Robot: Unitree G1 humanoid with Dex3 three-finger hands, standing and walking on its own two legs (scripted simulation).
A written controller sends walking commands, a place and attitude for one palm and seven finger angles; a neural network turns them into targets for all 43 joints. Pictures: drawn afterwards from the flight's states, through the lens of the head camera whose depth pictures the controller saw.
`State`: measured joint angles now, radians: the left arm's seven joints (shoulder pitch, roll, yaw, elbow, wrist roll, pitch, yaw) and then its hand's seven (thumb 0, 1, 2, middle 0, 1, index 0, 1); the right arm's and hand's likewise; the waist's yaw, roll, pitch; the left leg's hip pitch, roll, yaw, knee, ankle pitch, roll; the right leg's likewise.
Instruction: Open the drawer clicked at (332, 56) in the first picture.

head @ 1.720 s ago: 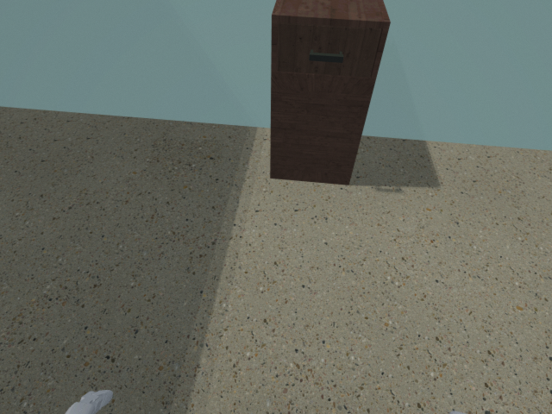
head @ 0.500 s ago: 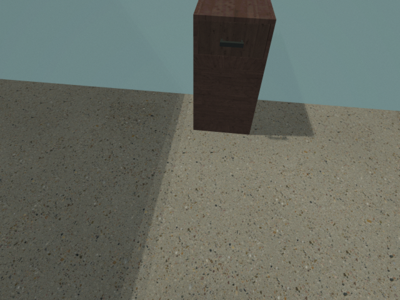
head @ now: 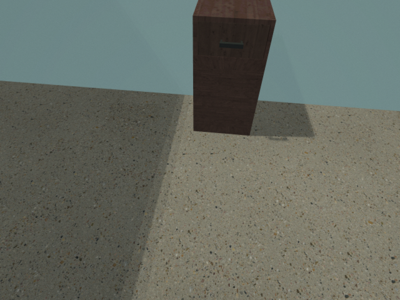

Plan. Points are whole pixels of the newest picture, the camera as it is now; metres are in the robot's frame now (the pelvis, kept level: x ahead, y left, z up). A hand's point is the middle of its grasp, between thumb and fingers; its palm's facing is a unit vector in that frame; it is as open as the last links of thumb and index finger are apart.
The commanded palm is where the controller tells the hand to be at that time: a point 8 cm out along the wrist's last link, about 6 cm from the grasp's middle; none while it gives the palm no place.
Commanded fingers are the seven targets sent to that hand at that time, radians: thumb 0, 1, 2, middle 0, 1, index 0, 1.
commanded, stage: walk to a spot facing it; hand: left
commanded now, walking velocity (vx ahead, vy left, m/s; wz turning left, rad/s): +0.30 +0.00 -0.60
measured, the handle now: (231, 43) +1.35 -0.08 -0.09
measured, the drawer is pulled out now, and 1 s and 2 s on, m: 0.00 0.00 0.00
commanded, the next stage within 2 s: turn to face it in 1.44 s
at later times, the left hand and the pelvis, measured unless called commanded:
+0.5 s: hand out of the picture +0.12 +0.11 -0.17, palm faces -0.18 -0.96 -0.20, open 7.4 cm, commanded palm none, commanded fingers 0.00 0.90 0.90 -0.20 -0.30 -0.20 -0.30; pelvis +0.11 -0.07 +0.00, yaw -14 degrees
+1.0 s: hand (165, 209) +0.41 +0.13 -0.19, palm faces -0.36 -0.92 -0.17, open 7.4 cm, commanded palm none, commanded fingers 0.00 0.90 0.90 -0.20 -0.30 -0.20 -0.30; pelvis +0.34 -0.04 -0.01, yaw -26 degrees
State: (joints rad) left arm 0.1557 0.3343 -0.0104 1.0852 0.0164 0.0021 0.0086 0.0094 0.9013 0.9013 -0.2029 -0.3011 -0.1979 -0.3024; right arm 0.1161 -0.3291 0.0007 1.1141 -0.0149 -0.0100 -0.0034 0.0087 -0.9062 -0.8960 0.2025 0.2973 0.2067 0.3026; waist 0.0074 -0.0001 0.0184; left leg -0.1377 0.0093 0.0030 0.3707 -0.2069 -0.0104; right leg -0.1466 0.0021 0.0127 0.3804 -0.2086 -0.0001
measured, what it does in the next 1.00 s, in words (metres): walks ahead, turning right: left foot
